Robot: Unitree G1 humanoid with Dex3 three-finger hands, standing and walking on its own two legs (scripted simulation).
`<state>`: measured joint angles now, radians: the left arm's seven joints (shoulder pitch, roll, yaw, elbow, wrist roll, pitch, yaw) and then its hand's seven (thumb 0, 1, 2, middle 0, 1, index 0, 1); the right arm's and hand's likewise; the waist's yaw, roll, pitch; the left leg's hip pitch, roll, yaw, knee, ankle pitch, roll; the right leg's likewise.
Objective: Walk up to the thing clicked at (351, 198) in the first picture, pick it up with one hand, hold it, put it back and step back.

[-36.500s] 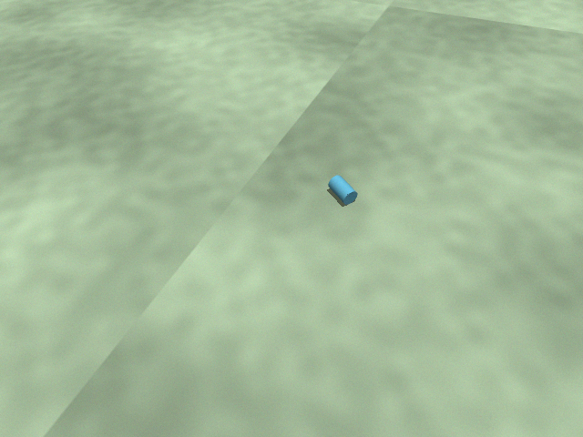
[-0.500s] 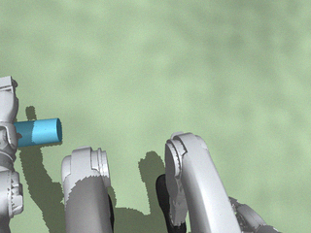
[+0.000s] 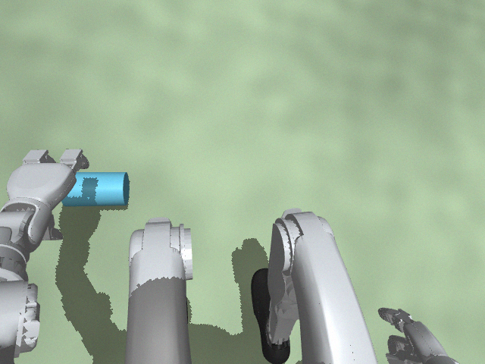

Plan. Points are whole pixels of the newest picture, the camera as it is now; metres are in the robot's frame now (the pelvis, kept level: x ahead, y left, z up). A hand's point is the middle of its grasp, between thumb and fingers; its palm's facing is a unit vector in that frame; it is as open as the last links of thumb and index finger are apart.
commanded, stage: withdraw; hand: left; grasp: from above
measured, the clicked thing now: (96, 189) +0.44 +0.30 -0.32
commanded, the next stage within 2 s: home in 0.06 s
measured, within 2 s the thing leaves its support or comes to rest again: neither
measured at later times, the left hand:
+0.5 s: hand (55, 164) +0.41 +0.29 -0.07, palm faces -0.38 -0.28 -0.88, open 11.2 cm
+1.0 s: hand out of the picture +0.26 +0.23 +0.15, palm faces -0.05 -0.90 -0.43, open 7.4 cm
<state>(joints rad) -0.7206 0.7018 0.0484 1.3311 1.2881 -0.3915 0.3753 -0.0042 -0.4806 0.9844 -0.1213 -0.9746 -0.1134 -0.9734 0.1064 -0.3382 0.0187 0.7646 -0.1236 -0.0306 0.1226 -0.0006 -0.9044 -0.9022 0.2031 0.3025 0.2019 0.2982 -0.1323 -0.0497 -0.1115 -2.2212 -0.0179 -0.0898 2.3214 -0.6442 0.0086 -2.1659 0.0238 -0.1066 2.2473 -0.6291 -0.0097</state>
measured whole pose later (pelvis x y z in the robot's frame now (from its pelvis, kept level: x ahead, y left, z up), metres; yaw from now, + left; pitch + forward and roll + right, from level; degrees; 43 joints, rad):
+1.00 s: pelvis +0.04 +0.00 +0.25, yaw +5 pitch +23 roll -4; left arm 0.15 0.33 -0.01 0.21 0.16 0.24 0.08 0.00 0.88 0.90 -0.22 -0.31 -0.21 -0.31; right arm 0.09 -0.23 0.02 0.55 0.05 -0.12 -0.05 0.00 -0.91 -0.90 0.20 0.30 0.20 0.30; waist -0.04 0.02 -0.20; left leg -1.33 -0.01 -0.07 1.52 -0.60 0.01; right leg -1.28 0.03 -0.06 1.46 -0.58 -0.01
